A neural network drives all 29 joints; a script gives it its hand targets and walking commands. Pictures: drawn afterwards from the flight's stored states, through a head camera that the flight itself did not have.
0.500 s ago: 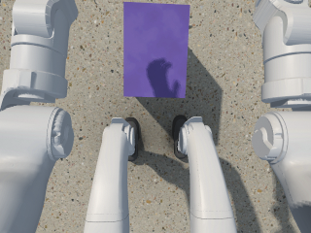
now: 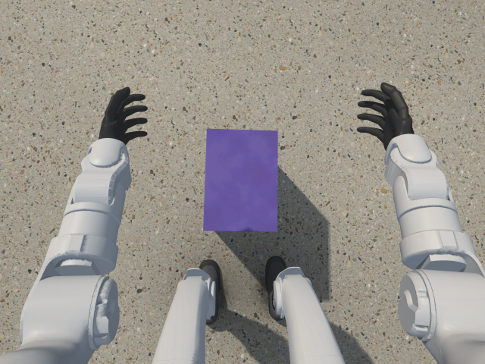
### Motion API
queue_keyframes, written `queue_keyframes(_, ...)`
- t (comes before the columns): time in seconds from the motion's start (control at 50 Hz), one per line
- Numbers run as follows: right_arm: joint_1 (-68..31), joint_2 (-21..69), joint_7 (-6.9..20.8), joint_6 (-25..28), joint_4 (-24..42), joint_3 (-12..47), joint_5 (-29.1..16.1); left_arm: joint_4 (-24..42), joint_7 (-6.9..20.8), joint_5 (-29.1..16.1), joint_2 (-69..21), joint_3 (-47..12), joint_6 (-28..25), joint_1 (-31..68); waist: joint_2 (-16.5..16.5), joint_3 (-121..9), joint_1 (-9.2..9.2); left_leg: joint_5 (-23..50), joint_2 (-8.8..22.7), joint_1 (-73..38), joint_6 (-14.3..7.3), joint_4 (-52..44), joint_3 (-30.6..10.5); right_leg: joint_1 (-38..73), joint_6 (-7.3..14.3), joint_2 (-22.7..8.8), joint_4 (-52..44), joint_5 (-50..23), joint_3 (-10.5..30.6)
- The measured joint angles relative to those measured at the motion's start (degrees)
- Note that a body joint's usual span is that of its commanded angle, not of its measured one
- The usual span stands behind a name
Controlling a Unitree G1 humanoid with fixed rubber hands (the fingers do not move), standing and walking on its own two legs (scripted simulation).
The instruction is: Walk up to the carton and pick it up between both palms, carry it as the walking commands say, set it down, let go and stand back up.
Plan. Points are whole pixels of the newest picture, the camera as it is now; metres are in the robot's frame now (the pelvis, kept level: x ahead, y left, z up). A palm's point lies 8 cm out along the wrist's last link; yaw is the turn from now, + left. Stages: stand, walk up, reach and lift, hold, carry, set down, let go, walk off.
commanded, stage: let go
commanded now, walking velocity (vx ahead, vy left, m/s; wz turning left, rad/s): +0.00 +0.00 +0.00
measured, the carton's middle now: (240, 185) +0.43 +0.00 -0.55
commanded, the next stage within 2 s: stand in 1.10 s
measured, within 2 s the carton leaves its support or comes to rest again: neither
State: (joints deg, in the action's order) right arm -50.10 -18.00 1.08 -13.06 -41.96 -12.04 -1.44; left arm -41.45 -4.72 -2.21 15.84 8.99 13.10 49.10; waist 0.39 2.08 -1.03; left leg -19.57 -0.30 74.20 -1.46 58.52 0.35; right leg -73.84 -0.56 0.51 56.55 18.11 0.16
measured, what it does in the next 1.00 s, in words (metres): rises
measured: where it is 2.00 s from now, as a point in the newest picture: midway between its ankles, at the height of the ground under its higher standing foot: (243, 300)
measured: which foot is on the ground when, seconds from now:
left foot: down 0.00-1.00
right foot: down 0.00-1.00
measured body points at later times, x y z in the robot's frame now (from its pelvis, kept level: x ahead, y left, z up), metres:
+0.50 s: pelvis +0.04 +0.01 +0.07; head +0.13 +0.02 +0.51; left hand +0.27 +0.26 -0.01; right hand +0.27 -0.23 +0.00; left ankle +0.05 +0.10 -0.65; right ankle +0.06 -0.13 -0.65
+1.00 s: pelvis +0.02 +0.00 +0.08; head +0.05 +0.00 +0.53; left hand +0.19 +0.25 +0.01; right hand +0.20 -0.24 +0.02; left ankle +0.05 +0.10 -0.65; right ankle +0.06 -0.13 -0.65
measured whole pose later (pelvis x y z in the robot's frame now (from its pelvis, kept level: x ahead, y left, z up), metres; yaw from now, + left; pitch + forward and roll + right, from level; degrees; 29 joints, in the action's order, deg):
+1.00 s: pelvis +0.02 +0.00 +0.08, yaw +1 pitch -6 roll -1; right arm 11.6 -13.2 5.9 -8.6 -21.8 -3.4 -1.4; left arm -22.7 4.5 -1.4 15.2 2.8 7.9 -13.2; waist 0.4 9.5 -1.0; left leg -15.8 -0.3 10.4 -1.5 32.1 0.3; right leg -10.0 -0.8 0.5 29.9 14.0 0.5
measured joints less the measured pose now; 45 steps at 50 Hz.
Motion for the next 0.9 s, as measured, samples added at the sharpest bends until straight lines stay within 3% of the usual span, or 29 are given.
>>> queue_keyframes(0.18, 20.79, 2.65, 2.23, 1.69, 9.56, 3.96, 0.00, 9.72, 3.25, 0.00, -0.31, -1.28, -2.25, -20.30, 0.00, -3.54, -0.01, 0.18, 0.00, -10.70, 0.00, -6.21, 0.00, 10.78, 0.00, 0.02, -6.41, -0.25, 0.10)
queue_keyframes(0.38, 39.09, 4.76, 3.17, 6.14, 12.10, 5.08, 0.01, 10.28, 5.82, 0.00, -0.63, -2.43, -6.80, -38.88, 0.00, -3.36, 0.00, 0.18, 0.00, -29.47, 0.00, -12.85, 0.00, 29.83, -0.11, 0.02, -13.73, -0.77, 0.18)
queue_keyframes(0.54, 53.48, 4.75, 3.69, 7.76, 15.30, 7.36, 0.01, 15.94, 6.53, 0.00, -0.66, -4.84, -8.58, -54.60, 0.00, -0.54, -0.01, 1.41, 0.00, -45.49, 0.00, -19.61, 0.00, 46.30, -0.19, 0.02, -21.49, -2.56, 0.27)
queue_keyframes(0.72, 61.68, 4.75, 4.38, 7.82, 18.26, 8.61, 0.01, 18.93, 7.91, 0.15, -0.66, -5.50, -8.45, -62.99, 0.00, 3.27, -0.01, 2.94, 0.00, -58.28, 0.00, -24.77, 0.00, 59.30, -0.21, 0.02, -27.14, -4.46, 0.34)
queue_keyframes(0.9, 61.74, 4.75, 4.79, 5.44, 20.07, 8.64, 0.02, 19.64, 8.91, 0.80, -0.66, -6.13, -5.70, -62.95, 0.02, 6.59, -0.01, 3.63, 0.00, -62.99, 0.00, -26.05, 0.00, 63.39, -0.22, 0.02, -27.09, -4.48, 0.34)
